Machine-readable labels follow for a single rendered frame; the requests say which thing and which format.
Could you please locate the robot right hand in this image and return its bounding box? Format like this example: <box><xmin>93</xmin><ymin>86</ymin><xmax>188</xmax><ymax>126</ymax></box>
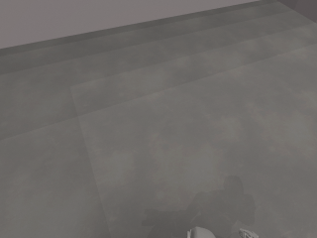
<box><xmin>239</xmin><ymin>228</ymin><xmax>259</xmax><ymax>238</ymax></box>

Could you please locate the robot right thigh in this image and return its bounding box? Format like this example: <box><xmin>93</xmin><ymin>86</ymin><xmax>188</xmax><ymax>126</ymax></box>
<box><xmin>186</xmin><ymin>227</ymin><xmax>216</xmax><ymax>238</ymax></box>

